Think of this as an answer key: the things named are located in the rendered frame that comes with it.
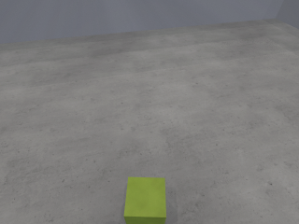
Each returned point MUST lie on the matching carton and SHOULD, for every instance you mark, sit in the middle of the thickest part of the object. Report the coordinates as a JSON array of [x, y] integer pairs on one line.
[[145, 201]]

